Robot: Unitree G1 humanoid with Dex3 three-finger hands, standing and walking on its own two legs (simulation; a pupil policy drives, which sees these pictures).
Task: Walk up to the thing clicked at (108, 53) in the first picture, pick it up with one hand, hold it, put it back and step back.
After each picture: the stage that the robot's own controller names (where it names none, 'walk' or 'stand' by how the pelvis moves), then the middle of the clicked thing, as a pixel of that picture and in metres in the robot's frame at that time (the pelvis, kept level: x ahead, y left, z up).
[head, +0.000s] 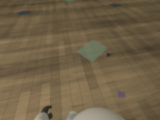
stand; (108, 53) +1.32 -0.34 -0.72
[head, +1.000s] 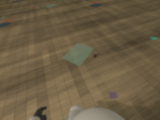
walk; (95, 54) +1.24 +0.03 -0.70
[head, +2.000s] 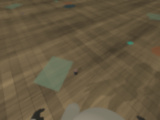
walk; (75, 71) +0.75 +0.24 -0.69
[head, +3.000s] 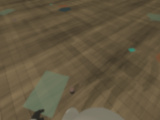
walk; (71, 90) +0.44 +0.24 -0.71
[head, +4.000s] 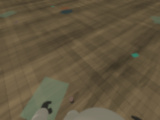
stand; (71, 99) +0.32 +0.23 -0.72
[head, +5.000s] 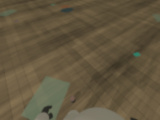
stand; (72, 99) +0.32 +0.22 -0.72
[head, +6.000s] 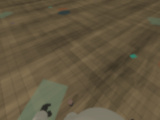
stand; (70, 102) +0.29 +0.23 -0.72
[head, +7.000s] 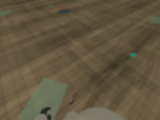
stand; (70, 100) +0.31 +0.23 -0.73
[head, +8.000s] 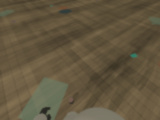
stand; (71, 100) +0.31 +0.22 -0.73
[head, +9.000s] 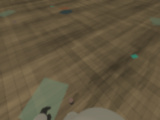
stand; (71, 101) +0.31 +0.22 -0.73
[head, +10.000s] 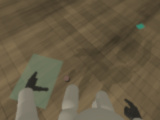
go down; (66, 78) +0.35 +0.24 -0.56
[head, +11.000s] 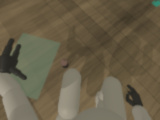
go down; (64, 63) +0.39 +0.28 -0.33
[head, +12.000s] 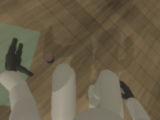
close in; (49, 58) +0.37 +0.31 -0.26
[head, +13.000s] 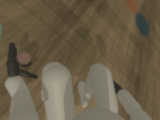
close; (24, 60) +0.34 +0.33 -0.21
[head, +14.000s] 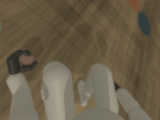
lift; (27, 60) +0.33 +0.32 -0.21
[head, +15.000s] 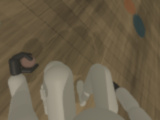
lift; (27, 62) +0.32 +0.31 -0.21
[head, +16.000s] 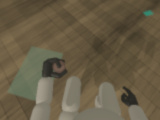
lift; (60, 69) +0.31 +0.22 -0.01
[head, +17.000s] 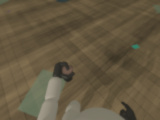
hold; (67, 73) +0.32 +0.17 +0.00
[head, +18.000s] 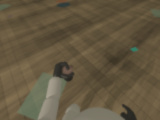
hold; (67, 73) +0.32 +0.18 +0.00
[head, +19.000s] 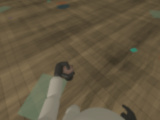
hold; (68, 73) +0.33 +0.17 +0.00
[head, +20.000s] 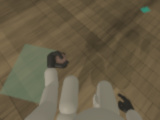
crouch; (62, 61) +0.38 +0.22 -0.09
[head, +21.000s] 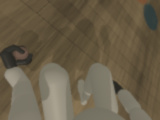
lower; (23, 56) +0.36 +0.33 -0.22
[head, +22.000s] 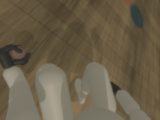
lower; (20, 56) +0.37 +0.32 -0.21
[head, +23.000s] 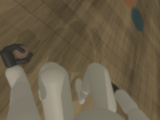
lower; (22, 55) +0.36 +0.32 -0.22
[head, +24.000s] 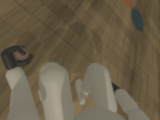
lower; (23, 57) +0.36 +0.32 -0.21
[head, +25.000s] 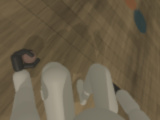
loosen; (30, 60) +0.34 +0.30 -0.21
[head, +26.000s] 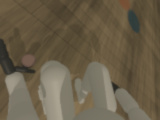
withdraw; (28, 61) +0.34 +0.29 -0.22
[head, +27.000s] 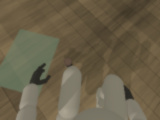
walk; (68, 63) +0.39 +0.24 -0.32
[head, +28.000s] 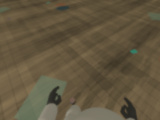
stand; (72, 101) +0.30 +0.18 -0.66
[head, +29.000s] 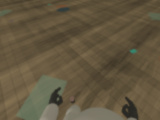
stand; (72, 99) +0.32 +0.20 -0.67
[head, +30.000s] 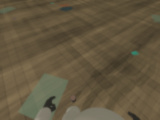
stand; (73, 98) +0.32 +0.19 -0.69
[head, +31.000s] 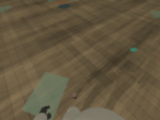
walk; (74, 95) +0.35 +0.18 -0.72
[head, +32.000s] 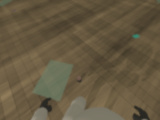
walk; (79, 79) +0.52 +0.19 -0.70
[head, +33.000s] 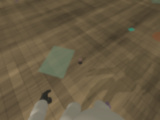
walk; (80, 61) +0.84 +0.17 -0.69
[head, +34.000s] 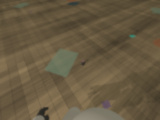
stand; (83, 62) +0.96 +0.19 -0.71
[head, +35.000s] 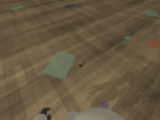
stand; (80, 64) +0.96 +0.20 -0.73
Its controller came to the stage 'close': yes
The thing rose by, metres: 0.70
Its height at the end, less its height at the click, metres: +0.00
